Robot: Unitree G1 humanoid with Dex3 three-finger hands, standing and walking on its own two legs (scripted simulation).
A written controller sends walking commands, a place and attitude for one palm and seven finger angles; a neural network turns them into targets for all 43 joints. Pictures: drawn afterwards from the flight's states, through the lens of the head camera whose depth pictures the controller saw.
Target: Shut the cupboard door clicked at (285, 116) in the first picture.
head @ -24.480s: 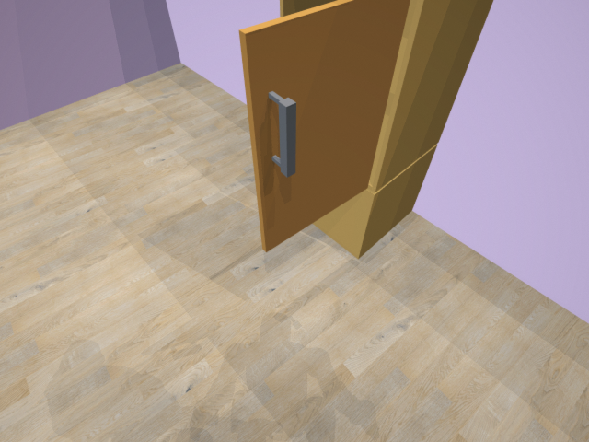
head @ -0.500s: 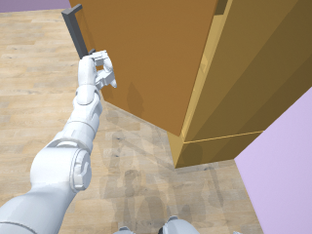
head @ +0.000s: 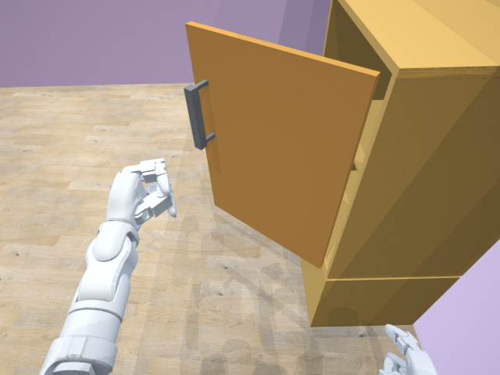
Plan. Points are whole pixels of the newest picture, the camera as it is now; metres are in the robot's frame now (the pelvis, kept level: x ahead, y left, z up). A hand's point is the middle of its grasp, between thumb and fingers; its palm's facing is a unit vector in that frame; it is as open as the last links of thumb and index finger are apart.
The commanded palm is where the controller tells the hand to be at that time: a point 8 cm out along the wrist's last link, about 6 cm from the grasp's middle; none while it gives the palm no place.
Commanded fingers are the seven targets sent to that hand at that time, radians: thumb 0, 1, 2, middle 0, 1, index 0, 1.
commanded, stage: draw the hand back to the body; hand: left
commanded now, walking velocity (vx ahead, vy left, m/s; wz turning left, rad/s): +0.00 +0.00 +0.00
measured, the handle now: (202, 115) +0.68 +0.15 +0.06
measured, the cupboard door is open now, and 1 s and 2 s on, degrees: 52 52 52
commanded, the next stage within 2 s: step back with the hand held close in 1.04 s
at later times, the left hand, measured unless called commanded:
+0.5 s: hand (54, 252) +0.23 +0.26 +0.16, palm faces +0.33 -0.89 -0.32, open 4.9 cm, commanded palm +0.18 +0.30 +0.18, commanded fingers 0.00 0.90 0.90 -0.39 -0.51 -0.39 -0.51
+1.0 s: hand (5, 282) +0.19 +0.28 +0.17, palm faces +0.46 -0.81 -0.37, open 7.4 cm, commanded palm +0.14 +0.32 +0.19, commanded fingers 0.00 0.90 0.90 -0.20 -0.30 -0.20 -0.30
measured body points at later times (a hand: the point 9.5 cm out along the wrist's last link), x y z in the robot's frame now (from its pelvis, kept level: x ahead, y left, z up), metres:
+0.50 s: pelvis +0.01 +0.02 +0.02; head -0.01 +0.00 +0.47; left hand +0.21 +0.30 +0.17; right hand +0.20 -0.18 -0.08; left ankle -0.01 +0.08 -0.72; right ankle +0.02 -0.08 -0.72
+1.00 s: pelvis +0.01 +0.02 +0.02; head -0.02 +0.00 +0.47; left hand +0.16 +0.32 +0.19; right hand +0.21 -0.20 -0.06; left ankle -0.01 +0.08 -0.72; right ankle +0.02 -0.08 -0.72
